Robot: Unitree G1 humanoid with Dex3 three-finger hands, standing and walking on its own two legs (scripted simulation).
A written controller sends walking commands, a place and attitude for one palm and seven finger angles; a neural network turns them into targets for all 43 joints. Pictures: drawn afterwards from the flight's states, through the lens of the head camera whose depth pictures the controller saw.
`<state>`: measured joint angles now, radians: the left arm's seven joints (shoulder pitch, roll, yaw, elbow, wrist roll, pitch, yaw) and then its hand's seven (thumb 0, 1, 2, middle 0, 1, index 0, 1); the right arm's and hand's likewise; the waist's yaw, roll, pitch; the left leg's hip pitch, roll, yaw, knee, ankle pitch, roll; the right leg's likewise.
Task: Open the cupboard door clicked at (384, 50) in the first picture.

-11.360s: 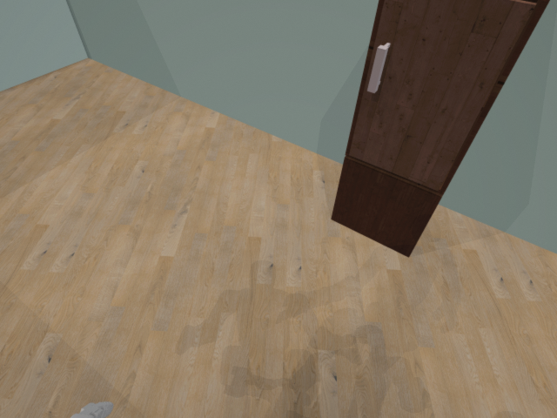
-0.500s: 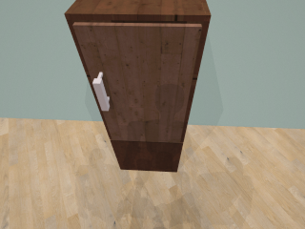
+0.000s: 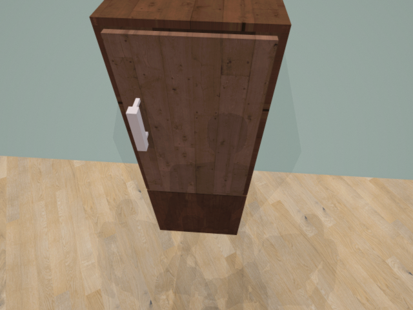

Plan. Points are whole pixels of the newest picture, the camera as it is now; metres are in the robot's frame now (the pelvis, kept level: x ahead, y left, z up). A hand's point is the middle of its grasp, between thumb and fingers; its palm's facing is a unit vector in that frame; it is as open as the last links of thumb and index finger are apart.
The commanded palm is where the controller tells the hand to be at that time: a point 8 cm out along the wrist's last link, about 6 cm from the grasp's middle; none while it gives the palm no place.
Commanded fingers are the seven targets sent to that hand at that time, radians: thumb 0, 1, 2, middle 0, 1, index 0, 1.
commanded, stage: look again from close up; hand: left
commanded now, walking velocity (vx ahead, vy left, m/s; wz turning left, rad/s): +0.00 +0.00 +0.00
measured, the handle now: (140, 124) +0.53 +0.21 +0.02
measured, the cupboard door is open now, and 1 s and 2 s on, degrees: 0 0 0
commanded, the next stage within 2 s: raise the hand with hooked fingers in 0.28 s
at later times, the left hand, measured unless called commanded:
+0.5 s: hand out of the picture +0.11 +0.20 -0.09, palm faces +0.25 -0.95 -0.19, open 7.4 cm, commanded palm +0.09 +0.24 -0.06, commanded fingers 0.00 0.74 0.83 -0.21 -0.41 -0.21 -0.41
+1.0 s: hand (77, 309) +0.13 +0.23 -0.02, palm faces +0.03 -1.00 -0.08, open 9.8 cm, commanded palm +0.12 +0.29 -0.03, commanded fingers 0.00 0.15 0.58 -0.25 -0.78 -0.25 -0.78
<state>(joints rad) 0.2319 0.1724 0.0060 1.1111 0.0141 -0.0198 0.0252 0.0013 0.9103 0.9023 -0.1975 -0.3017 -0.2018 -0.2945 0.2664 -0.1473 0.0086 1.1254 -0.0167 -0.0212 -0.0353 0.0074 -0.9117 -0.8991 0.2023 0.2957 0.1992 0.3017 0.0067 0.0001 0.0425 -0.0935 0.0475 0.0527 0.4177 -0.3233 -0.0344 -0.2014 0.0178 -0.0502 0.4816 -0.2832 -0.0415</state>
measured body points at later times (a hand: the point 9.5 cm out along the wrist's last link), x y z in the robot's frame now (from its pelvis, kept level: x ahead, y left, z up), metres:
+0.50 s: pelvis -0.01 +0.01 +0.00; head +0.00 +0.00 +0.45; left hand +0.10 +0.25 -0.08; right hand +0.04 -0.23 -0.15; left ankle -0.07 +0.14 -0.74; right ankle -0.02 -0.09 -0.74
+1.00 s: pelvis -0.09 +0.02 -0.09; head -0.03 +0.05 +0.36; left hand +0.12 +0.29 -0.02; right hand +0.14 -0.18 -0.14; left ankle -0.07 +0.14 -0.74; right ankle -0.02 -0.09 -0.74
